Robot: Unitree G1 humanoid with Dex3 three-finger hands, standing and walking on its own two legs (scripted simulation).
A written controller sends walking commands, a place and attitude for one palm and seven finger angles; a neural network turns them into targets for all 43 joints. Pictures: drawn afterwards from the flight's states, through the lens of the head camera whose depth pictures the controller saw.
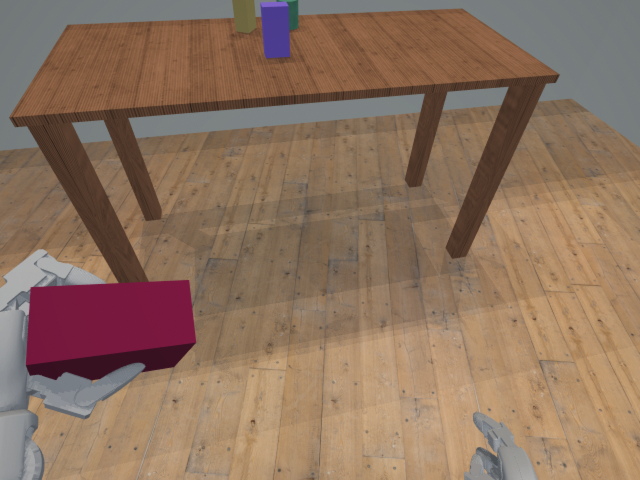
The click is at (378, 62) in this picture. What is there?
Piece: table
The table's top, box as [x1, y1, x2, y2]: [9, 9, 559, 126]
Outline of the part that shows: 559,74 463,9 298,15 299,26 296,29 289,30 290,56 278,58 266,58 264,56 260,17 256,17 257,27 249,33 237,32 234,27 233,18 74,24 66,26 9,117 15,126 24,126 555,82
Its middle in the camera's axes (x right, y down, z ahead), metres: -0.07 -0.56 +1.17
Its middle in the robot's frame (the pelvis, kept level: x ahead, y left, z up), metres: +1.25 +0.14 +0.02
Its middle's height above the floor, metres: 0.79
